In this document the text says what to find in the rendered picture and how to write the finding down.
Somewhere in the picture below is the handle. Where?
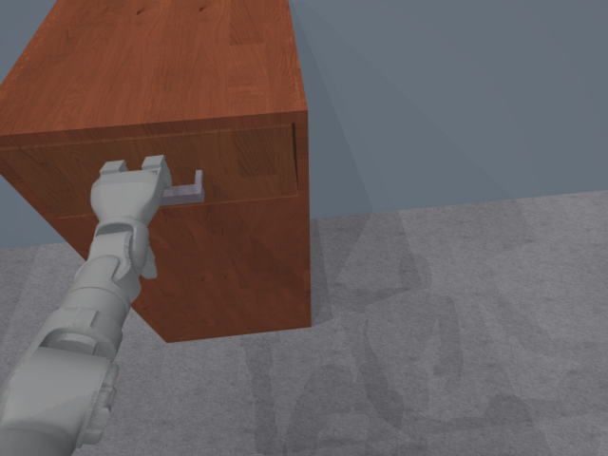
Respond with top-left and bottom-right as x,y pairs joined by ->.
160,170 -> 205,206

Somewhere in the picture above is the drawer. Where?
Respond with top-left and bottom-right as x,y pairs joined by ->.
0,123 -> 296,217

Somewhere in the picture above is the robot left forearm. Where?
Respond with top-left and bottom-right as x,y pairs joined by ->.
0,217 -> 149,418

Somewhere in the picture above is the cabinet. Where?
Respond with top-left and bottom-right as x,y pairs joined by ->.
0,0 -> 312,343

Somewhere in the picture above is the left robot upper arm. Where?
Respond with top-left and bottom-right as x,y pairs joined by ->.
0,347 -> 120,456

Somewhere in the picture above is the robot left hand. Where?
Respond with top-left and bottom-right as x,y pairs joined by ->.
90,155 -> 172,279

